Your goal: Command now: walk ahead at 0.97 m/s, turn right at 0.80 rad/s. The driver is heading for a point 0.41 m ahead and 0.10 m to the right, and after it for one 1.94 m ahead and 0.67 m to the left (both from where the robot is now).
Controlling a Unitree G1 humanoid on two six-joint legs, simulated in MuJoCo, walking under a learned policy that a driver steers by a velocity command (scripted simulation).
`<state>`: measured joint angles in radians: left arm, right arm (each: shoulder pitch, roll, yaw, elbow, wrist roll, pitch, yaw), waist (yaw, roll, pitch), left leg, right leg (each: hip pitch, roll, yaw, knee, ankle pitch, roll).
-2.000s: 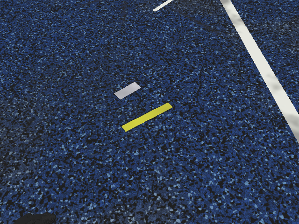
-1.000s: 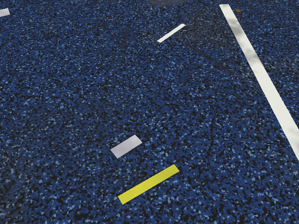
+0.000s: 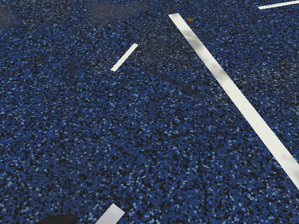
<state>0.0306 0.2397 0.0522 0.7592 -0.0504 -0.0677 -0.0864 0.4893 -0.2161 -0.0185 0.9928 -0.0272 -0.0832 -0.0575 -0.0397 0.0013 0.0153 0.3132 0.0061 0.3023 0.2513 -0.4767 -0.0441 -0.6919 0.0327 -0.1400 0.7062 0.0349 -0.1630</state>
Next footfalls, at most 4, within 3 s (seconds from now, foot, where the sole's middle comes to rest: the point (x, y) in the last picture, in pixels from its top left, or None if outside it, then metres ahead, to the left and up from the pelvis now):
0.02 right None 0.22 -0.05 -0.74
0.48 left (140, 183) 0.67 0.04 -0.74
0.92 right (176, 114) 1.08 -0.17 -0.74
1.38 left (109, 79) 1.38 0.23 -0.74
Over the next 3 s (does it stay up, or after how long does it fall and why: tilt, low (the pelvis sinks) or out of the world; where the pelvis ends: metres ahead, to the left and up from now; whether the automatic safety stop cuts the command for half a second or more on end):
stays up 1.95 0.83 0.03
